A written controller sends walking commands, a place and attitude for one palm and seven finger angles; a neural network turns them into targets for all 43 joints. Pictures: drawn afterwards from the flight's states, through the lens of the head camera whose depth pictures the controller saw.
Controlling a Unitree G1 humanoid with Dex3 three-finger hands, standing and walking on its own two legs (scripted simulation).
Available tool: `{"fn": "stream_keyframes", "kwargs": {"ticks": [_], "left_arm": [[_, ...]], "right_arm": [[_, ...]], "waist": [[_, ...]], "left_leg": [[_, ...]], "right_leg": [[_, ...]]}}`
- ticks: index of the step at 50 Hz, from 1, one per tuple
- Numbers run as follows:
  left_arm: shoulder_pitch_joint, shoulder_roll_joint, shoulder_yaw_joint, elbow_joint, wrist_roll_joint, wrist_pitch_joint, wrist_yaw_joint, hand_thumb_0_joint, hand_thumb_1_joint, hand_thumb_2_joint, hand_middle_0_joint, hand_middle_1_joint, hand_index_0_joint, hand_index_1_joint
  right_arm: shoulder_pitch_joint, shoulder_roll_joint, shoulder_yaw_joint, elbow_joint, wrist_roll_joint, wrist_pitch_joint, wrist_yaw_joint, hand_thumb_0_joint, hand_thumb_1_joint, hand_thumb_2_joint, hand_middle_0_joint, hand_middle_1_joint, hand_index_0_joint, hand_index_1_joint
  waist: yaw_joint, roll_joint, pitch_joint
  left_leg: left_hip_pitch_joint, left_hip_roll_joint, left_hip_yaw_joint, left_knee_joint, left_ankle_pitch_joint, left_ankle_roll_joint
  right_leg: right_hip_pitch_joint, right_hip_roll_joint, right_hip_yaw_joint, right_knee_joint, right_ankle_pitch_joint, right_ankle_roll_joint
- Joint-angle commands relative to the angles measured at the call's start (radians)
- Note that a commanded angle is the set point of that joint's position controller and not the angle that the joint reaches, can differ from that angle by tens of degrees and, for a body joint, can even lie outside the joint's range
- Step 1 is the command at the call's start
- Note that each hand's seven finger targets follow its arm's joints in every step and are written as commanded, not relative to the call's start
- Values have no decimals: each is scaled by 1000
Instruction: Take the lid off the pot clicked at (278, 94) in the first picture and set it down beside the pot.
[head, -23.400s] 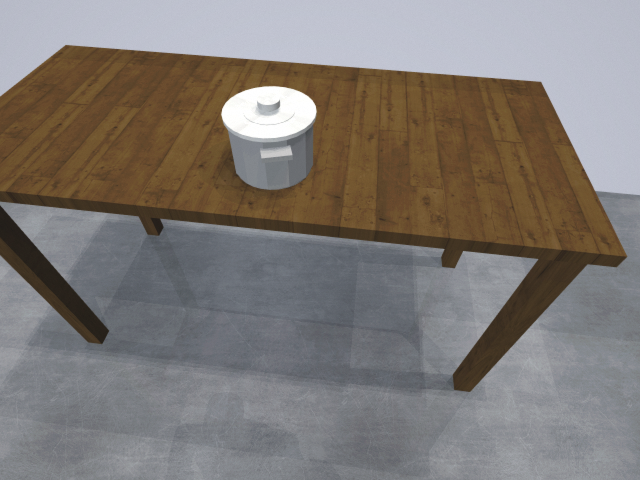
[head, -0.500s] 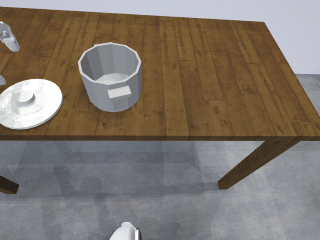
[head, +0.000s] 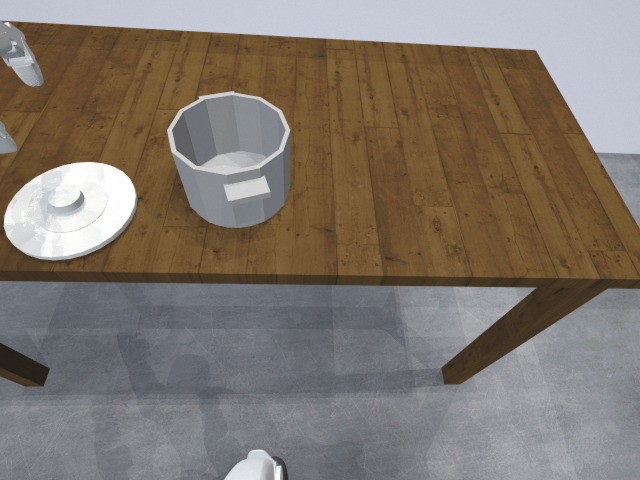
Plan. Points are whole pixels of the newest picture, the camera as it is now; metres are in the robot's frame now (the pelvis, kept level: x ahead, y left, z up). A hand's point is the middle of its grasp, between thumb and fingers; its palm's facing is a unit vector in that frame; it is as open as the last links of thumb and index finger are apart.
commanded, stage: draw the hand back to the body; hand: left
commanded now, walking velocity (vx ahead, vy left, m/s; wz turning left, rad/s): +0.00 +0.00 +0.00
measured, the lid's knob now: (66, 198) +0.48 +0.33 +0.03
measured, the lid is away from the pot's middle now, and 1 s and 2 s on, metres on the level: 0.23 0.23 0.23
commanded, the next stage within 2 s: none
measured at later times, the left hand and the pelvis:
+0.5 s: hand (9, 122) +0.44 +0.29 +0.20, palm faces -0.02 -0.49 -0.87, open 11.0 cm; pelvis +0.00 -0.01 +0.01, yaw +1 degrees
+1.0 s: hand (27, 135) +0.38 +0.24 +0.23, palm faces +0.48 -0.84 -0.26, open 9.7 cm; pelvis +0.02 -0.06 +0.03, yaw -1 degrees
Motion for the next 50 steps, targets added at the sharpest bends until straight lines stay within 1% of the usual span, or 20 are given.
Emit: {"fn": "stream_keyframes", "kwargs": {"ticks": [1, 2, 5, 6, 8, 11, 12, 14, 20, 21, 22, 23, 25, 27, 28, 30, 33, 42, 48, 50], "left_arm": [[-437, 320, 141, -244, 0, -16, 45, 0, -52, 729, -383, -795, -383, -795], [-380, 269, 115, -180, -1, -10, 45, 0, -52, 729, -383, -795, -383, -795], [-375, 277, 138, -346, -25, -27, 42, 0, -52, 729, -383, -795, -383, -795], [-369, 336, 187, -344, -13, -20, 51, 0, -52, 729, -383, -795, -383, -795], [-306, 284, 163, -323, -27, -12, 46, 0, -52, 729, -383, -795, -383, -795], [-273, 348, 232, -448, -38, -20, 49, 0, -52, 729, -383, -795, -383, -795], [-214, 304, 214, -393, -42, -14, 50, 0, -52, 729, -383, -795, -383, -795], [-155, 336, 250, -393, -55, -7, 46, 0, -52, 729, -383, -795, -383, -795], [-99, 263, 216, -636, -100, -1, 45, 0, -52, 729, -383, -795, -383, -795], [-66, 304, 259, -652, -104, 5, 49, 0, -52, 729, -383, -795, -383, -795], [-138, 49, 425, -659, -689, -58, 234, 0, -52, 729, -383, -795, -383, -795], [-18, -1, 357, -619, -748, -69, 329, 0, -52, 729, -383, -795, -383, -795], [102, -7, 434, -545, -909, -72, 444, 0, -52, 729, -383, -795, -383, -795], [30, -20, 440, -659, -968, -86, 513, 0, -52, 729, -383, -795, -383, -795], [13, -44, 430, -730, -983, -93, 535, 0, -28, 734, -378, -783, -378, -783], [97, 13, 517, -807, -1000, -98, 577, 0, 19, 742, -369, -758, -369, -758], [233, -52, 514, -821, -1028, -94, 601, 0, 91, 755, -355, -721, -355, -721], [491, -60, 587, -950, -1062, -80, 619, 0, 305, 793, -314, -610, -314, -610], [580, -107, 571, -1045, -1076, -68, 614, 0, 448, 819, -287, -535, -287, -535], [621, -73, 614, -1109, -1081, -76, 617, 0, 495, 827, -278, -511, -278, -511]], "right_arm": [[88, -200, -69, -76, -5, -2, -12, 0, -900, -900, 200, 300, 200, 300], [87, -188, -68, -83, -2, 1, -11, 0, -900, -900, 200, 300, 200, 300], [53, -180, -68, -117, 1, 11, -3, 0, -900, -900, 200, 300, 200, 300], [51, -185, -75, -120, -4, 21, 2, 0, -900, -900, 200, 300, 200, 300], [38, -178, -76, -128, 3, 30, 5, 0, -900, -900, 200, 300, 200, 300], [5, -176, -79, -159, -2, 42, 14, 0, -900, -900, 200, 300, 200, 300], [3, -166, -78, -160, 0, 43, 13, 0, -900, -900, 200, 300, 200, 300], [-17, -170, -78, -170, 5, 52, 18, 0, -900, -900, 200, 300, 200, 300], [-95, -154, -76, -206, 6, 54, 25, 0, -900, -900, 200, 300, 200, 300], [-102, -151, -78, -212, 5, 56, 26, 0, -900, -900, 200, 300, 200, 300], [12, -91, -53, -279, 2, -33, 17, 0, -900, -900, 200, 300, 200, 300], [-37, -112, -25, -251, -8, -64, 0, 0, -900, -900, 200, 300, 200, 300], [-61, -138, -21, -228, -17, -98, -34, 0, -900, -900, 200, 300, 200, 300], [-82, -139, -20, -205, -21, -132, -36, 0, -900, -900, 200, 300, 200, 300], [-96, -135, -19, -203, -24, -152, -33, 0, -900, -900, 200, 300, 200, 300], [-110, -134, -17, -193, -36, -180, -28, 0, -900, -900, 200, 300, 200, 300], [-137, -120, -12, -188, -42, -202, -21, 0, -900, -900, 200, 300, 200, 300], [-179, -122, -31, -176, -44, -237, -9, 0, -900, -900, 200, 300, 200, 300], [-218, -113, -36, -170, -38, -242, -11, 0, -900, -900, 200, 300, 200, 300], [-234, -114, -39, -172, -41, -245, -14, 0, -900, -900, 200, 300, 200, 300]], "waist": [[5, 146, -457], [0, 123, -396], [24, 148, -468], [23, 173, -474], [15, 139, -405], [36, 168, -476], [29, 139, -418], [36, 89, -385], [42, 146, -429], [48, 138, -430], [39, 186, -364], [42, 115, -320], [48, -48, -249], [54, 19, -277], [57, 113, -297], [82, 161, -303], [87, 143, -241], [114, 18, -223], [116, 12, -167], [125, 25, -183]], "left_leg": [[654, -4, -47, -44, 221, 9], [620, -12, -43, -42, 203, 10], [685, -7, -35, -43, 305, 15], [689, -5, -49, -39, 299, 10], [657, -8, -48, -48, 264, 12], [700, -8, -50, -49, 326, 14], [677, -16, -48, -45, 307, 19], [620, -20, -33, -62, 248, 21], [726, -13, -49, -77, 311, 22], [716, -13, -57, -81, 297, 21], [831, 52, -89, -148, 86, -8], [841, 79, -145, -207, -21, -17], [733, 62, -107, -251, -118, -6], [748, 59, -77, -261, -67, -20], [791, 59, -73, -265, -31, -30], [804, 55, -61, -265, 40, -35], [770, 44, -35, -293, 87, -46], [755, 17, 45, -274, 257, -22], [743, 0, 68, -274, 241, -12], [742, -4, 74, -266, 248, -8]], "right_leg": [[-197, 63, -60, -98, 202, -64], [-209, 65, -67, -101, 195, -67], [-163, 62, -71, -86, 237, -69], [-176, 62, -62, -97, 220, -66], [-191, 62, -70, -109, 204, -66], [-153, 57, -63, -104, 226, -66], [-161, 60, -69, -109, 225, -69], [-121, 57, -68, -115, 229, -67], [-115, 52, -71, -120, 212, -75], [-108, 51, -66, -131, 206, -69], [-147, 36, -75, -181, 145, -100], [-128, 36, -64, -193, 104, -97], [-49, 33, -34, -235, 107, -83], [8, 24, -23, -249, 147, -76], [20, 22, -20, -254, 166, -78], [83, 22, -17, -274, 212, -82], [138, 26, -24, -298, 250, -74], [258, 19, -7, -318, 482, -47], [257, 6, 3, -325, 536, -27], [285, -8, 11, -325, 597, -18]]}}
